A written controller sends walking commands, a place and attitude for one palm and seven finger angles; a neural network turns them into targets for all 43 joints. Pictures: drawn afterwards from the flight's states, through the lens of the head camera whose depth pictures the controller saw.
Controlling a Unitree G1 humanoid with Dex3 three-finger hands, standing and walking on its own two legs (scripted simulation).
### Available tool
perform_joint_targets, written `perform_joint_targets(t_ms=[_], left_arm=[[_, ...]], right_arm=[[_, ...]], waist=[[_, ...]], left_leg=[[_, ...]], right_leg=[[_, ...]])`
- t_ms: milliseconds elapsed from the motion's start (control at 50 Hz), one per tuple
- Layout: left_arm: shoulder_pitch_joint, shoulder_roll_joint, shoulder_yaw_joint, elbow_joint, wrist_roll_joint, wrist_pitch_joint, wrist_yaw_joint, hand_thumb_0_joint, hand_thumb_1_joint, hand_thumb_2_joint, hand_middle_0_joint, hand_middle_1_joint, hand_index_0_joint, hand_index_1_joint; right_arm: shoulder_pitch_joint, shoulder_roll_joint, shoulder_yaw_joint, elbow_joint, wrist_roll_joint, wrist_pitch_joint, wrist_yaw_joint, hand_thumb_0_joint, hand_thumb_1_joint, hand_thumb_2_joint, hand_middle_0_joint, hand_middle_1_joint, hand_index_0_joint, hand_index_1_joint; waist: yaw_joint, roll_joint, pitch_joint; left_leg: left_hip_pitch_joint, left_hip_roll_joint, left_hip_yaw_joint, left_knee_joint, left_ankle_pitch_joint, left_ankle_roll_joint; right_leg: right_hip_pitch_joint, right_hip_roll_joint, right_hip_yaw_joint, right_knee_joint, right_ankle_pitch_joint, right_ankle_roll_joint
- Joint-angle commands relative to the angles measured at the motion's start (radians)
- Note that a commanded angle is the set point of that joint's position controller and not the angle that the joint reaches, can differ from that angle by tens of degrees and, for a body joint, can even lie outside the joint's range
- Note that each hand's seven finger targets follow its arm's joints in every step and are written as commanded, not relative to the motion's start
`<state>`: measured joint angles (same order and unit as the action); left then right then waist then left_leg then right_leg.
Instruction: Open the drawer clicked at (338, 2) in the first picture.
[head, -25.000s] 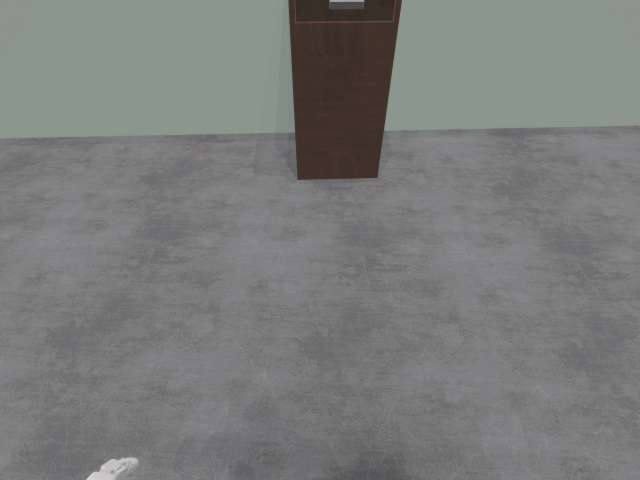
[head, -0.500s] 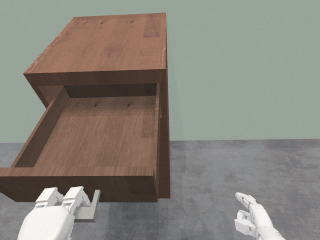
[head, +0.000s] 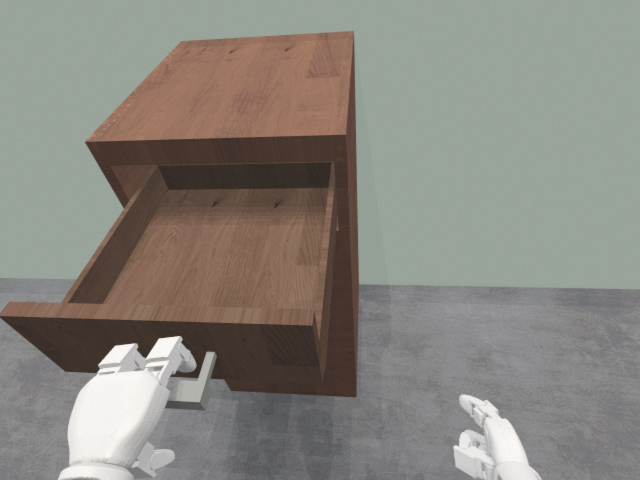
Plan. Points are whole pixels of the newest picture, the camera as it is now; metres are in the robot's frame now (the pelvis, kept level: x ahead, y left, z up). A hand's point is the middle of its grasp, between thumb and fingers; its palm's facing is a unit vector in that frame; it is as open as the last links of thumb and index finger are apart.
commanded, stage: open the thumb to release the handle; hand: left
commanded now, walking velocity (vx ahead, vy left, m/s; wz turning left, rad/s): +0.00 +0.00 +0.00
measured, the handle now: (161, 375) +0.21 +0.23 +0.06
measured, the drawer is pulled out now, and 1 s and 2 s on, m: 0.29 0.29 0.29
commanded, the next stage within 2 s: lift the hand off the handle in 0.06 s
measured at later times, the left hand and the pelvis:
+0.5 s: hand (153, 422) +0.16 +0.22 +0.04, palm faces +0.07 -0.13 -0.99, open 13.6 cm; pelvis +0.01 +0.01 -0.01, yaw +1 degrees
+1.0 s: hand (125, 394) +0.17 +0.23 +0.10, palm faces +0.10 -0.16 -0.98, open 13.3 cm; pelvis +0.00 +0.02 +0.01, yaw +0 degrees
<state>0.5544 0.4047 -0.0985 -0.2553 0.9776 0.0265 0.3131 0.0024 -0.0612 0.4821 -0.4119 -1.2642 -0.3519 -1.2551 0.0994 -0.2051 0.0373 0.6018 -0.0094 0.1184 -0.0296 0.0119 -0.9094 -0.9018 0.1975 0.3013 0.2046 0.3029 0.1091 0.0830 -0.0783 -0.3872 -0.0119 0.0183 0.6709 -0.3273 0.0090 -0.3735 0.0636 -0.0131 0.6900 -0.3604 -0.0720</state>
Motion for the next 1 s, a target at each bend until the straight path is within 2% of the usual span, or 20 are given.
perform_joint_targets(t_ms=[0, 120, 140, 160, 200, 300, 320, 380, 440, 500, 600, 660, 680, 700, 720, 780, 820, 880, 920, 980], left_arm=[[-0.013, 0.179, 0.216, -0.164, -0.011, 0.015, 0.025, 0.000, -0.500, 0.300, -0.300, -1.200, -0.300, -1.200], [0.040, 0.154, 0.206, -0.202, -0.007, -0.025, 0.039, 0.000, -0.500, 0.300, -0.300, -1.200, -0.300, -1.200], [0.068, 0.028, 0.074, -0.174, -0.003, -0.029, 0.031, 0.000, -0.500, 0.300, -0.300, -1.200, -0.300, -1.200], [0.072, 0.058, 0.105, -0.196, -0.005, -0.038, 0.033, 0.000, -0.500, 0.300, -0.300, -1.200, -0.300, -1.200], [0.081, 0.105, 0.146, -0.217, 0.007, -0.040, 0.048, 0.000, -0.500, 0.300, -0.300, -1.200, -0.300, -1.200], [0.054, 0.090, 0.123, -0.223, 0.051, -0.023, 0.086, 0.000, -0.500, 0.300, -0.300, -1.200, -0.300, -1.200], [0.034, 0.074, 0.102, -0.221, 0.051, -0.018, 0.085, 0.000, -0.500, 0.300, -0.300, -1.200, -0.300, -1.200], [0.000, 0.081, 0.102, -0.251, 0.049, 0.000, 0.092, 0.000, -0.500, 0.300, -0.300, -1.200, -0.300, -1.200], [-0.046, 0.065, 0.076, -0.228, 0.054, 0.013, 0.088, 0.000, -0.500, 0.300, -0.300, -1.200, -0.300, -1.200], [-0.084, 0.090, 0.079, -0.311, 0.047, 0.033, 0.083, 0.000, -0.500, 0.300, -0.300, -1.200, -0.300, -1.200], [-0.114, 0.105, 0.071, -0.380, 0.022, 0.063, 0.046, 0.000, -0.500, 0.300, -0.300, -1.200, -0.300, -1.200], [-0.124, 0.154, 0.121, -0.409, 0.003, 0.067, 0.029, 0.000, -0.500, 0.300, -0.300, -1.200, -0.300, -1.200], [-0.110, 0.176, 0.147, -0.425, 0.001, 0.069, 0.027, 0.000, -0.500, 0.300, -0.300, -1.200, -0.300, -1.200], [-0.093, 0.144, 0.115, -0.438, -0.001, 0.071, 0.018, 0.000, -0.500, 0.300, -0.300, -1.200, -0.300, -1.200], [-0.102, 0.141, 0.112, -0.432, -0.007, 0.071, 0.008, 0.000, -0.500, 0.300, -0.300, -1.200, -0.300, -1.200], [-0.095, 0.175, 0.156, -0.434, -0.020, 0.082, -0.010, 0.000, -0.500, 0.300, -0.300, -1.200, -0.300, -1.200], [-0.123, 0.142, 0.112, -0.466, -0.024, 0.082, -0.035, 0.000, -0.500, 0.300, -0.300, -1.200, -0.300, -1.200], [-0.084, 0.158, 0.131, -0.491, -0.041, 0.094, -0.059, 0.000, -0.500, 0.300, -0.300, -1.200, -0.300, -1.200], [-0.105, 0.146, 0.101, -0.530, -0.043, 0.093, -0.077, 0.000, -0.500, 0.300, -0.300, -1.200, -0.300, -1.200], [-0.082, 0.176, 0.137, -0.537, -0.046, 0.107, -0.089, 0.000, -0.500, 0.300, -0.300, -1.200, -0.300, -1.200]], right_arm=[[-0.185, -0.104, -0.043, -0.182, -0.004, -0.066, -0.010, 0.000, -0.900, -0.900, 0.200, 0.300, 0.200, 0.300], [-0.171, -0.115, -0.056, -0.192, -0.013, -0.067, 0.010, 0.000, -0.900, -0.900, 0.200, 0.300, 0.200, 0.300], [-0.166, -0.106, -0.059, -0.194, -0.025, -0.070, 0.028, 0.000, -0.900, -0.900, 0.200, 0.300, 0.200, 0.300], [-0.151, -0.116, -0.071, -0.200, -0.020, -0.071, 0.036, 0.000, -0.900, -0.900, 0.200, 0.300, 0.200, 0.300], [-0.147, -0.125, -0.071, -0.206, -0.023, -0.067, 0.039, 0.000, -0.900, -0.900, 0.200, 0.300, 0.200, 0.300], [-0.142, -0.118, -0.073, -0.211, -0.029, -0.064, 0.052, 0.000, -0.900, -0.900, 0.200, 0.300, 0.200, 0.300], [-0.145, -0.118, -0.075, -0.209, -0.026, -0.061, 0.053, 0.000, -0.900, -0.900, 0.200, 0.300, 0.200, 0.300], [-0.149, -0.120, -0.078, -0.216, -0.026, -0.060, 0.053, 0.000, -0.900, -0.900, 0.200, 0.300, 0.200, 0.300], [-0.139, -0.114, -0.076, -0.208, -0.023, -0.056, 0.049, 0.000, -0.900, -0.900, 0.200, 0.300, 0.200, 0.300], [-0.145, -0.113, -0.070, -0.222, -0.020, -0.057, 0.045, 0.000, -0.900, -0.900, 0.200, 0.300, 0.200, 0.300], [-0.150, -0.107, -0.055, -0.230, -0.011, -0.061, 0.035, 0.000, -0.900, -0.900, 0.200, 0.300, 0.200, 0.300], [-0.159, -0.109, -0.046, -0.232, -0.008, -0.060, 0.019, 0.000, -0.900, -0.900, 0.200, 0.300, 0.200, 0.300], [-0.172, -0.114, -0.042, -0.239, -0.005, -0.063, 0.016, 0.000, -0.900, -0.900, 0.200, 0.300, 0.200, 0.300], [-0.165, -0.108, -0.038, -0.239, -0.007, -0.064, 0.020, 0.000, -0.900, -0.900, 0.200, 0.300, 0.200, 0.300], [-0.161, -0.106, -0.039, -0.234, -0.003, -0.062, 0.021, 0.000, -0.900, -0.900, 0.200, 0.300, 0.200, 0.300], [-0.180, -0.115, -0.036, -0.237, 0.004, -0.058, 0.019, 0.000, -0.900, -0.900, 0.200, 0.300, 0.200, 0.300], [-0.167, -0.112, -0.039, -0.231, 0.005, -0.058, 0.025, 0.000, -0.900, -0.900, 0.200, 0.300, 0.200, 0.300], [-0.185, -0.118, -0.036, -0.246, 0.015, -0.057, 0.028, 0.000, -0.900, -0.900, 0.200, 0.300, 0.200, 0.300], [-0.168, -0.122, -0.039, -0.244, 0.013, -0.053, 0.031, 0.000, -0.900, -0.900, 0.200, 0.300, 0.200, 0.300], [-0.193, -0.127, -0.032, -0.254, 0.020, -0.050, 0.032, 0.000, -0.900, -0.900, 0.200, 0.300, 0.200, 0.300]], waist=[[0.020, -0.082, -0.047], [0.024, -0.075, -0.064], [0.006, -0.099, -0.033], [0.006, -0.122, -0.056], [0.015, -0.117, -0.103], [0.008, -0.089, -0.119], [-0.001, -0.070, -0.102], [-0.004, -0.070, -0.140], [-0.016, -0.098, -0.109], [-0.008, -0.085, -0.151], [-0.005, -0.092, -0.140], [0.002, -0.103, -0.116], [0.009, -0.071, -0.124], [0.013, -0.059, -0.123], [0.004, -0.067, -0.086], [0.009, -0.031, -0.061], [0.004, -0.024, -0.066], [0.012, -0.019, -0.081], [0.009, -0.035, -0.082], [0.017, -0.046, -0.074]], left_leg=[[0.076, -0.036, -0.015, -0.064, 0.101, 0.026], [0.077, -0.037, -0.017, -0.057, 0.141, 0.023], [0.067, -0.040, -0.021, -0.045, 0.152, 0.026], [0.069, -0.031, -0.023, -0.039, 0.158, 0.027], [0.066, -0.031, -0.017, -0.032, 0.159, 0.024], [0.061, -0.033, -0.024, -0.003, 0.161, 0.020], [0.057, -0.032, -0.027, -0.004, 0.154, 0.020], [0.074, -0.027, -0.035, 0.006, 0.166, 0.019], [0.055, -0.023, -0.039, 0.005, 0.145, 0.022], [0.089, -0.018, -0.040, -0.002, 0.143, 0.024], [0.126, -0.011, -0.041, -0.018, 0.162, 0.030], [0.130, -0.009, -0.033, -0.038, 0.158, 0.031], [0.143, -0.006, -0.034, -0.043, 0.170, 0.026], [0.151, -0.005, -0.032, -0.048, 0.184, 0.027], [0.151, -0.002, -0.032, -0.054, 0.182, 0.027], [0.165, 0.004, -0.031, -0.080, 0.172, 0.023], [0.184, 0.005, -0.029, -0.092, 0.187, 0.025], [0.201, 0.013, -0.034, -0.113, 0.217, 0.021], [0.210, 0.015, -0.028, -0.124, 0.233, 0.025], [0.218, 0.021, -0.031, -0.139, 0.241, 0.022]], right_leg=[[0.018, -0.064, 0.149, -0.217, 0.144, 0.044], [0.010, -0.056, 0.126, -0.192, 0.213, 0.038], [-0.026, -0.055, 0.097, -0.172, 0.227, 0.038], [-0.033, -0.052, 0.101, -0.165, 0.231, 0.038], [-0.021, -0.052, 0.110, -0.153, 0.231, 0.037], [-0.074, -0.047, 0.109, -0.115, 0.211, 0.026], [-0.087, -0.044, 0.098, -0.111, 0.199, 0.025], [-0.094, -0.036, 0.093, -0.096, 0.194, 0.022], [-0.115, -0.035, 0.071, -0.088, 0.167, 0.029], [-0.097, -0.042, 0.077, -0.100, 0.132, 0.029], [-0.069, -0.049, 0.077, -0.130, 0.138, 0.032], [-0.037, -0.054, 0.081, -0.162, 0.155, 0.041], [-0.030, -0.052, 0.101, -0.172, 0.160, 0.035], [-0.023, -0.056, 0.082, -0.164, 0.167, 0.036], [-0.035, -0.054, 0.073, -0.176, 0.159, 0.038], [-0.019, -0.051, 0.086, -0.213, 0.129, 0.036], [-0.004, -0.054, 0.062, -0.216, 0.134, 0.038], [0.033, -0.050, 0.066, -0.229, 0.164, 0.038], [0.042, -0.053, 0.049, -0.234, 0.175, 0.043], [0.064, -0.050, 0.063, -0.255, 0.183, 0.041]])
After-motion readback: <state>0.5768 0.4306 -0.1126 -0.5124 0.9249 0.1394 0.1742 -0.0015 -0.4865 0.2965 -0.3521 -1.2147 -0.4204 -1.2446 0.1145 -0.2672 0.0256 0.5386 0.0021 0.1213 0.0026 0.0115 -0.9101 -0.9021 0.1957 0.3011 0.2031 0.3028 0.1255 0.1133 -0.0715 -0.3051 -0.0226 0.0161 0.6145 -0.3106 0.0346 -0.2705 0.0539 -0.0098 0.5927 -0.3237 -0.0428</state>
